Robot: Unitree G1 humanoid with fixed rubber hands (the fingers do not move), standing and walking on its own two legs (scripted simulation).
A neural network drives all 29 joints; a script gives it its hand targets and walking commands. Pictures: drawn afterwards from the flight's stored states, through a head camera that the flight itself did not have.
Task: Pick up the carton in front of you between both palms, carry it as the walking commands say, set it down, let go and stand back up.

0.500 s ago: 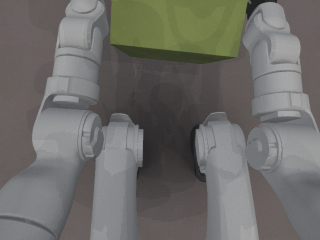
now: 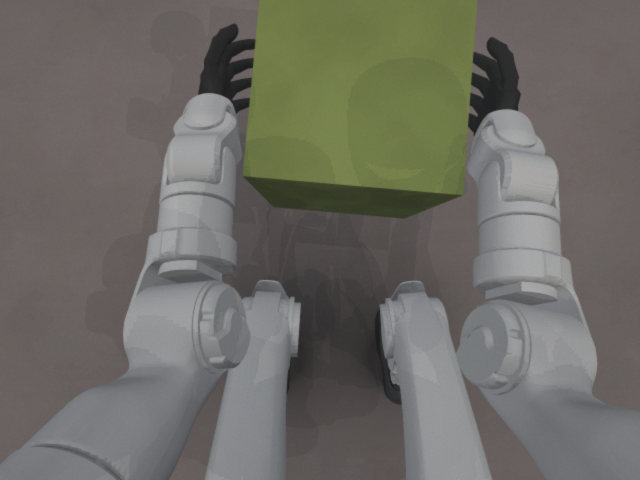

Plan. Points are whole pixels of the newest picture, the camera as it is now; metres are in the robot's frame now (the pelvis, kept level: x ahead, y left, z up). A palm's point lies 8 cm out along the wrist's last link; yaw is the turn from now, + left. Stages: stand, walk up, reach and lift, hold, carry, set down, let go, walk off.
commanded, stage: reach and lift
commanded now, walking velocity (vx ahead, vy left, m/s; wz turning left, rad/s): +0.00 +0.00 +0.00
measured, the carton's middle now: (350, 125) +0.51 -0.01 -0.13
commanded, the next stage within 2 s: none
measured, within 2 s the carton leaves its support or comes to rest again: neither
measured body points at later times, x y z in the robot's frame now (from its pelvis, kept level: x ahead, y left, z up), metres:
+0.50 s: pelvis +0.05 +0.00 +0.14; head +0.20 +0.01 +0.56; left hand +0.47 +0.15 +0.10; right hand +0.46 -0.15 +0.10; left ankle +0.11 +0.13 -0.47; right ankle +0.11 -0.13 -0.47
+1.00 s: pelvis +0.09 +0.00 +0.25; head +0.11 +0.00 +0.70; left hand +0.41 +0.15 +0.25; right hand +0.42 -0.15 +0.25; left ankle +0.11 +0.13 -0.47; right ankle +0.11 -0.13 -0.47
